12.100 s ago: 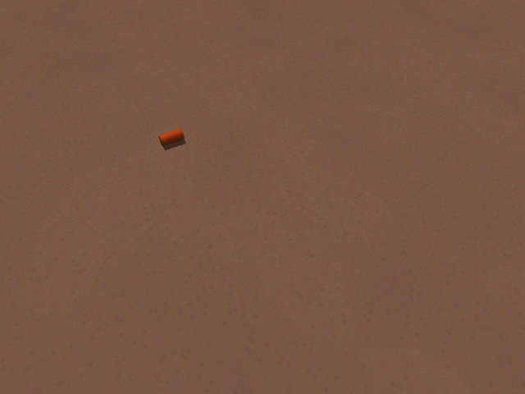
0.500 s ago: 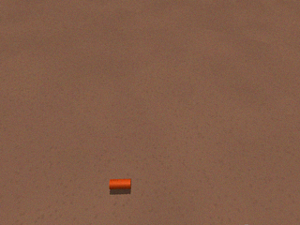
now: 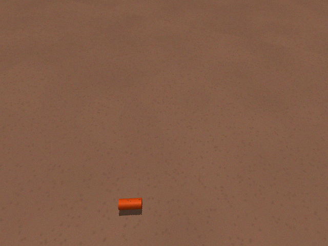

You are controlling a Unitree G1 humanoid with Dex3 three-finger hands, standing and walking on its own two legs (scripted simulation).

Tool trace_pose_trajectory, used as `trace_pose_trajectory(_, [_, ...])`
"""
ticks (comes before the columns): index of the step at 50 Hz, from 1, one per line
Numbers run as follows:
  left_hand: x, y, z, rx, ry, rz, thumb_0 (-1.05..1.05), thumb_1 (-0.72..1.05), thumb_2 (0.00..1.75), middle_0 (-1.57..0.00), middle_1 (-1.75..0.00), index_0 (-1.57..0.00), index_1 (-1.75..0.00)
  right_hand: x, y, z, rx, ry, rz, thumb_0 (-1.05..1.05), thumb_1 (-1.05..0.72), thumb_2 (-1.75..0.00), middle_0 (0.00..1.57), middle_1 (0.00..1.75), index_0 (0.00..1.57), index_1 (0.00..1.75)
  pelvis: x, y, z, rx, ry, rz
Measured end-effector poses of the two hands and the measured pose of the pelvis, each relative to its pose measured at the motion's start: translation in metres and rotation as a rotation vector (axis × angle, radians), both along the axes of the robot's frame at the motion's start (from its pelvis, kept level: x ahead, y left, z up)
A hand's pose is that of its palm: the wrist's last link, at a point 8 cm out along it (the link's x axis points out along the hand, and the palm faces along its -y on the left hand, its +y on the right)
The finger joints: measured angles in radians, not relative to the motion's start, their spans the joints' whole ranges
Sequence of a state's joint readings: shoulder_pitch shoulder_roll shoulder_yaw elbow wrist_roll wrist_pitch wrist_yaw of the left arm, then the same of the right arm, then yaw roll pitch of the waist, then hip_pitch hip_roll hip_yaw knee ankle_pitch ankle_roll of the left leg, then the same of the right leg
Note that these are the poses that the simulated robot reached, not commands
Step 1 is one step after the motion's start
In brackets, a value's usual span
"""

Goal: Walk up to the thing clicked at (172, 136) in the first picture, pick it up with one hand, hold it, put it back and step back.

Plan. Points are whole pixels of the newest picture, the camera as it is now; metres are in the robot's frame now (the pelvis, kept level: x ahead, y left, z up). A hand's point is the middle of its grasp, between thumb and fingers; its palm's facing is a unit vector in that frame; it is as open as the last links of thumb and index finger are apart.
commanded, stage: walk up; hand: left
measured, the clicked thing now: (130, 203) +0.49 +0.18 -0.75
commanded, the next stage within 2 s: stand in 0.24 s
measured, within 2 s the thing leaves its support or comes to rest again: neither
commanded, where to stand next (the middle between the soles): +0.05 -0.02 m, yaw +2 degrees
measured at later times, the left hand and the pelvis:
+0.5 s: hand out of the picture +0.09 +0.25 -0.15, palm faces -0.02 -0.95 -0.33, open 7.4 cm; pelvis +0.01 +0.00 +0.00, yaw +0 degrees
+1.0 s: hand out of the picture +0.10 +0.27 -0.16, palm faces -0.01 -0.94 -0.34, open 7.4 cm; pelvis +0.02 +0.01 +0.00, yaw +1 degrees
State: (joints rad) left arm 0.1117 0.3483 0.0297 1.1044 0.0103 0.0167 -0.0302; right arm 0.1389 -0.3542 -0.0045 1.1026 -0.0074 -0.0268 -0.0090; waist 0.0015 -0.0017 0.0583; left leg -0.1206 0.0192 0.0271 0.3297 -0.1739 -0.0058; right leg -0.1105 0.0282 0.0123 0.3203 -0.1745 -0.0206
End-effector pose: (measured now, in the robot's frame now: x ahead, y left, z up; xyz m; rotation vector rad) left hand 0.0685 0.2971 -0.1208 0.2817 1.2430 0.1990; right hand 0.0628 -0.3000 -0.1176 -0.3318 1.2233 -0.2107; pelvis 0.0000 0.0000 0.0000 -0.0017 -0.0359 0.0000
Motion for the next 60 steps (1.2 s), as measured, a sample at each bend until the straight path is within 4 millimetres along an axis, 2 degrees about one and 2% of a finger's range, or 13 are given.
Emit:
trace_pose_trajectory(18, [0.005,-0.005,-0.001,-0.004,-0.009,-0.013,0.0,0.9,0.89,-0.2,-0.3,-0.2,-0.3,0.011,0.001,0.001,0.006,0.0,0.006,0.01,-0.9,-0.9,0.2,0.3,0.2,0.3,0.005,0.001,0.001,-0.002,0.006,0.006])
trace_pose_trajectory(34, [0.018,0.008,0.005,0.025,-0.017,-0.019,0.0,0.9,0.89,-0.2,-0.3,-0.2,-0.3,0.021,0.014,-0.004,0.029,0.019,0.014,0.01,-0.9,-0.9,0.2,0.3,0.2,0.3,0.016,0.008,0.002,0.0,0.012,0.011])
trace_pose_trajectory(60, [0.021,0.014,0.001,0.017,-0.004,-0.011,0.0,0.9,0.89,-0.2,-0.3,-0.2,-0.3,0.038,0.019,0.0,0.012,0.008,0.022,0.01,-0.9,-0.9,0.2,0.3,0.2,0.3,0.024,0.016,0.002,0.0,0.016,0.017])
